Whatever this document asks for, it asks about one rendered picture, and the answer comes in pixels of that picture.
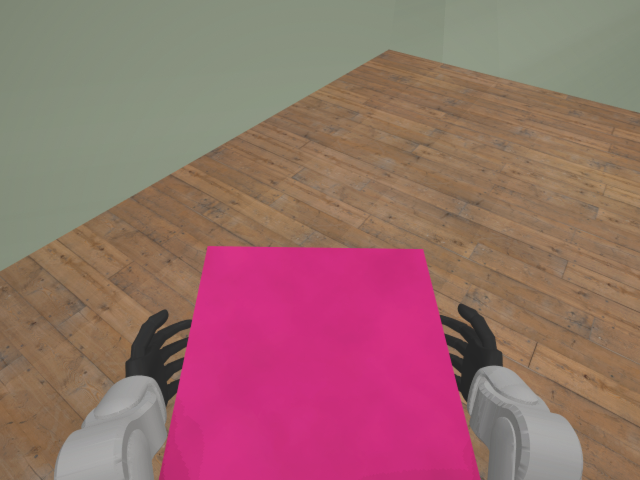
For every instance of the left robot forearm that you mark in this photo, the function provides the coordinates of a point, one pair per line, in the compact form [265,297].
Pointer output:
[119,438]

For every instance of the carton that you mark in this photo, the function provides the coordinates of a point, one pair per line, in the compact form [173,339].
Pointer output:
[317,364]

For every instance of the left robot hand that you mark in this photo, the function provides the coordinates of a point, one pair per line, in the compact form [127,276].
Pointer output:
[147,359]

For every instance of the right robot forearm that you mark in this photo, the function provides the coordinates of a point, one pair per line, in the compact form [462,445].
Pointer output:
[525,440]

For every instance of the right robot hand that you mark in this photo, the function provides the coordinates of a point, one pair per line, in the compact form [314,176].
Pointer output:
[479,352]

